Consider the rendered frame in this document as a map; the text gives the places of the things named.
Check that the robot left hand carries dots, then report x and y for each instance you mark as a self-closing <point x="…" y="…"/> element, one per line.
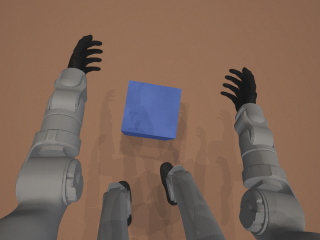
<point x="79" y="58"/>

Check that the robot left forearm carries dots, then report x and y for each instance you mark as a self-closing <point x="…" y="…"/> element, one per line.
<point x="59" y="135"/>

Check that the robot right hand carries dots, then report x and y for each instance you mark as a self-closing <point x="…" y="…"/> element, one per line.
<point x="247" y="88"/>

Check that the robot right forearm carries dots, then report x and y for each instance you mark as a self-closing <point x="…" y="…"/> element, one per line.
<point x="261" y="168"/>

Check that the carton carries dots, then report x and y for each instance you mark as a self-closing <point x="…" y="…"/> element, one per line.
<point x="151" y="111"/>

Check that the right robot upper arm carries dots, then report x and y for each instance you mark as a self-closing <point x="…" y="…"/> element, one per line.
<point x="272" y="215"/>

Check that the robot right thigh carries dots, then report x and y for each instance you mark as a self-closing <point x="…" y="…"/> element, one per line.
<point x="197" y="218"/>

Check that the left robot upper arm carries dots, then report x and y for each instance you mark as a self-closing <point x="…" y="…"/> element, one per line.
<point x="46" y="186"/>

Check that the robot right foot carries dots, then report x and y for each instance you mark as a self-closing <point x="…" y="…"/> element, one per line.
<point x="164" y="170"/>

